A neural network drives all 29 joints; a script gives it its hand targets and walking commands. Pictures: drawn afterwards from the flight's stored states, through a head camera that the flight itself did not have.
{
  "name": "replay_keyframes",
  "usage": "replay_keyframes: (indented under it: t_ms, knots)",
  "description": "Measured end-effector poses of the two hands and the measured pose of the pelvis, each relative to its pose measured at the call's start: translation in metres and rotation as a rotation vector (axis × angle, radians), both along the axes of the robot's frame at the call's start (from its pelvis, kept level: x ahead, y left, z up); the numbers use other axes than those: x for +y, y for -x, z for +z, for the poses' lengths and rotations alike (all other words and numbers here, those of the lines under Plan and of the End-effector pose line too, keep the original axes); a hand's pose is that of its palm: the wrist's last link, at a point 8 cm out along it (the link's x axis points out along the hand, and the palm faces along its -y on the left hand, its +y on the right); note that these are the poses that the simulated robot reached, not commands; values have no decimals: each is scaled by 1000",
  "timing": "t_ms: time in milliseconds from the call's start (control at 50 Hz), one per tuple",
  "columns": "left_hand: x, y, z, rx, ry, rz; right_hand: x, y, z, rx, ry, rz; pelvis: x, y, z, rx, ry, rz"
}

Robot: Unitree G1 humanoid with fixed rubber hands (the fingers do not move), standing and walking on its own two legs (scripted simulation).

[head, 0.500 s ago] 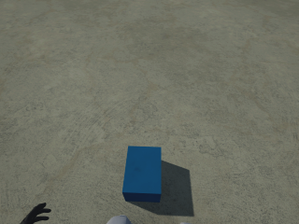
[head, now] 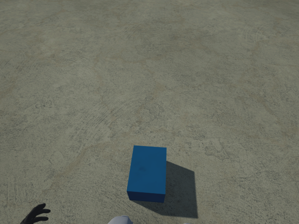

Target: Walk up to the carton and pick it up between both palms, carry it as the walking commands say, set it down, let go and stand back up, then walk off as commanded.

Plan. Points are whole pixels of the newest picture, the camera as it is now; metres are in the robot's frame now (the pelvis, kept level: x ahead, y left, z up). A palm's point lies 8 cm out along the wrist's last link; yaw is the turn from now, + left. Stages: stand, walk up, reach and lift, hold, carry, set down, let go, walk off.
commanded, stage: walk up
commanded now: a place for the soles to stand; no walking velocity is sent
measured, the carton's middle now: (148, 173) +0.50 +0.05 -0.64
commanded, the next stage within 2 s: reach and lift in 1.80 s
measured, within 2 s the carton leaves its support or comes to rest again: neither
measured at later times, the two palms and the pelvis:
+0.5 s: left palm out of the picture +0.06 +0.38 -0.09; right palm out of the picture +0.08 -0.29 -0.09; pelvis +0.00 +0.04 +0.00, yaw +2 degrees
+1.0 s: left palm out of the picture +0.06 +0.38 -0.09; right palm out of the picture +0.10 -0.28 -0.09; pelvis +0.01 +0.04 +0.01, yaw +2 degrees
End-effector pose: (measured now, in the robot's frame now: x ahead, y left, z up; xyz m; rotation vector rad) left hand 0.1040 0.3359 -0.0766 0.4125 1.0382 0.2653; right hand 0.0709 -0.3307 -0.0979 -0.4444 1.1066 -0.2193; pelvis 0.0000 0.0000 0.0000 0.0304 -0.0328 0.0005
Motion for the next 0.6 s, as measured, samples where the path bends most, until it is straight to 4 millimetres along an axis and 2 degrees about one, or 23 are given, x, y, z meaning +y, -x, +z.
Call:
replay_keyframes:
  t_ms: [200,320,440,520,600]
  knots:
    - [29,10,3,-31,-23,31,29,-3,0,22,-27,19,25,3,1,-7,5,29]
    - [30,23,-4,2,-9,44,33,0,3,26,-29,13,25,6,3,-8,20,25]
    - [38,43,-9,58,-12,78,38,-9,4,26,-30,14,31,1,3,-4,20,36]
    - [44,40,-9,56,-10,81,46,-14,5,30,-30,17,37,-2,4,0,26,42]
    - [42,36,-9,60,-6,76,46,-14,6,37,-31,16,36,-4,5,5,32,38]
